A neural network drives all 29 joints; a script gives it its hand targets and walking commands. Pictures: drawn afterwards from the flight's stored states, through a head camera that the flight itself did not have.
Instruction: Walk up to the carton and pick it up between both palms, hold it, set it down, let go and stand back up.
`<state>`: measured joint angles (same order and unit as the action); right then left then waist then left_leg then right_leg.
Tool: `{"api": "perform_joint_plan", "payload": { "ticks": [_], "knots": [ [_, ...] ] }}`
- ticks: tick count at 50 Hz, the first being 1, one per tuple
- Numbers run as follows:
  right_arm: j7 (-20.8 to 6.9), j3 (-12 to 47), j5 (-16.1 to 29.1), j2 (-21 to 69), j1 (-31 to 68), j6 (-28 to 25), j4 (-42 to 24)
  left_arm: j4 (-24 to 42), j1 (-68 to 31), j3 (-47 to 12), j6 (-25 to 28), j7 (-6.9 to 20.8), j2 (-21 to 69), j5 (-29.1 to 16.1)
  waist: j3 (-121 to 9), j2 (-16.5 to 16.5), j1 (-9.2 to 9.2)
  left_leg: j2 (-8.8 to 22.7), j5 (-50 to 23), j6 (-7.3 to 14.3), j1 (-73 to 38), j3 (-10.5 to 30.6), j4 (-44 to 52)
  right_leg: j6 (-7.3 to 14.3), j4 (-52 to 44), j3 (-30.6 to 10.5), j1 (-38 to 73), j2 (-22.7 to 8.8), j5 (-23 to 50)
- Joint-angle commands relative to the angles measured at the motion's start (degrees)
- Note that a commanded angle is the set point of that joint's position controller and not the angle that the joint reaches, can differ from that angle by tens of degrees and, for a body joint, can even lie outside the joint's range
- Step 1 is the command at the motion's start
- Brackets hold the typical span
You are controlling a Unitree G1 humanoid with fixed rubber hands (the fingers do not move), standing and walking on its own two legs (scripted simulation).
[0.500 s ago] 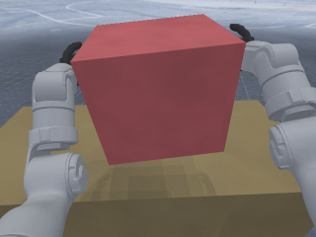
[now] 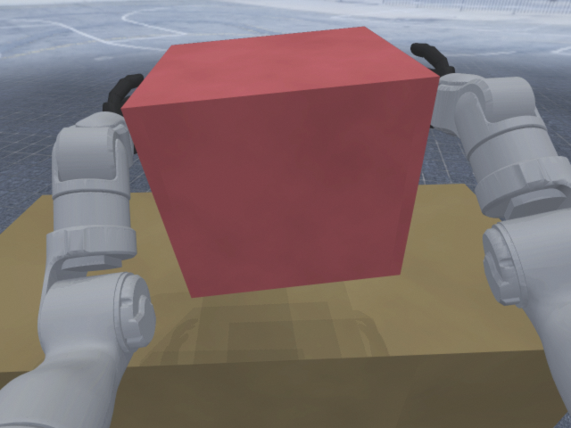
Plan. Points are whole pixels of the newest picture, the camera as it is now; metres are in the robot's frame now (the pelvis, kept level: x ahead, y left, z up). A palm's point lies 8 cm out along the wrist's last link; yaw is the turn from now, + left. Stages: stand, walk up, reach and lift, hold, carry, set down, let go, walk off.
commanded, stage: hold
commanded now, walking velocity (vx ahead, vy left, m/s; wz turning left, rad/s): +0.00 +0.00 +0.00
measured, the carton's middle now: (281, 156) +0.41 +0.01 +0.26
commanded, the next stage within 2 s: none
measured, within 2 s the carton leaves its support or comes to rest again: neither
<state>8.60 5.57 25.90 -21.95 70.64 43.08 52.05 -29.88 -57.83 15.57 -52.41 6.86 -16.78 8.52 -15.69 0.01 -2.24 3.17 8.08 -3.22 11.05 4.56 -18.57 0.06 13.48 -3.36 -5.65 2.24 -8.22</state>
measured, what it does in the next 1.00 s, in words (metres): stands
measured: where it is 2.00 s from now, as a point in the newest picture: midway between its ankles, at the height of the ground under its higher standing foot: outside the picture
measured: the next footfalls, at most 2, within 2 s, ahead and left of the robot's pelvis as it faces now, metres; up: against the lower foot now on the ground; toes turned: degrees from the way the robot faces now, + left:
none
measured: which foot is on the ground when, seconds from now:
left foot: down 0.00-1.00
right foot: down 0.00-1.00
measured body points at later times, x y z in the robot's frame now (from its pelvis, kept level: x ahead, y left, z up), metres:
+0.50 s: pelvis +0.00 +0.00 +0.00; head -0.10 +0.01 +0.44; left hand +0.37 +0.21 +0.33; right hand +0.38 -0.18 +0.36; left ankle +0.02 +0.15 -0.75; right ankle -0.01 -0.12 -0.75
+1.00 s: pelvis +0.00 +0.00 +0.00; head -0.10 +0.02 +0.44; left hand +0.37 +0.21 +0.33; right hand +0.38 -0.18 +0.36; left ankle +0.02 +0.15 -0.75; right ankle -0.01 -0.12 -0.75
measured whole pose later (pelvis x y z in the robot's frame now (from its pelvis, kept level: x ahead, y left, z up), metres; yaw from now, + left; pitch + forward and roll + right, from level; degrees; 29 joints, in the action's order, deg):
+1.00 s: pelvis +0.00 +0.00 +0.00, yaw +0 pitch +1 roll -1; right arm 7.9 6.3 26.4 -22.9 71.6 43.0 53.7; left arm -30.4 -58.5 15.0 -52.3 5.9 -16.3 8.1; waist -16.0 -0.2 -1.9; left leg 3.0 8.1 -3.0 12.0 4.3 -19.1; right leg -0.2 13.8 -4.5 -6.6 2.4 -8.0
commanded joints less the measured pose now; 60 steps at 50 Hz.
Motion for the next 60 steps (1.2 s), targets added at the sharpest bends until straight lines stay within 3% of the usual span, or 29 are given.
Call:
{"api": "perform_joint_plan", "payload": {
  "ticks": [1, 11, 22, 29, 36, 48, 60],
  "knots": [
    [-9.27, 2.07, 9.83, 31.57, 38.74, -2.06, -18.37, 11.65, -44.99, -12.62, 4.92, 9.62, 29.53, -12.84, -14.00, -2.42, -0.51, -3.48, -12.14, 0.67, -5.51, -2.28, 0.25, 1.72, -0.67, -1.42, 3.74, 1.24, 9.14],
    [-10.65, 0.99, 9.30, 30.87, 39.90, -2.16, -14.74, 9.46, -46.49, -12.36, 5.04, 9.00, 30.18, -12.75, -13.62, -3.29, 0.05, -2.77, -9.02, 0.75, -3.92, -1.97, 1.06, 2.60, -0.59, -1.68, 2.00, 1.36, 4.92],
    [-10.87, 1.80, 9.90, 32.07, 40.83, -2.68, -13.90, 7.88, -46.06, -10.54, 5.27, 9.05, 29.11, -12.11, -15.06, -1.14, 1.43, -3.25, -11.56, 1.29, -5.26, -2.31, 0.00, 2.09, -0.54, -2.06, 2.13, 1.24, 7.13],
    [-9.99, 1.46, 9.47, 32.08, 40.04, -2.60, -15.34, 7.99, -45.42, -10.83, 5.35, 9.62, 29.03, -12.40, -14.22, -0.57, 0.45, -3.53, -11.85, 1.30, -6.01, -2.42, -0.31, 1.73, -0.97, -2.07, 2.08, 0.96, 8.12],
    [-9.67, 0.96, 9.07, 31.25, 39.69, -2.36, -16.11, 8.36, -45.63, -11.94, 5.45, 9.90, 29.74, -12.83, -13.33, -2.32, -0.71, -3.38, -11.39, 0.68, -5.39, -2.21, -0.11, 2.02, -1.01, -1.97, 2.32, 0.90, 7.89],
    [-10.49, 2.61, 10.99, 31.41, 39.75, -2.09, -16.88, 11.59, -45.71, -12.34, 4.96, 8.76, 30.15, -12.99, -15.69, -3.10, 0.53, -2.94, -13.72, 0.28, -6.02, -1.95, -0.18, 2.28, -0.10, -1.69, 3.50, 1.83, 9.39],
    [-10.68, 0.91, 9.11, 31.96, 41.06, -2.04, -13.82, 6.19, -46.61, -10.86, 5.21, 9.39, 29.15, -12.27, -12.81, -1.08, 0.68, -3.19, -8.31, 1.43, -4.41, -2.19, 0.21, 2.38, -1.45, -2.45, 0.10, 0.74, 3.56]
  ]
}}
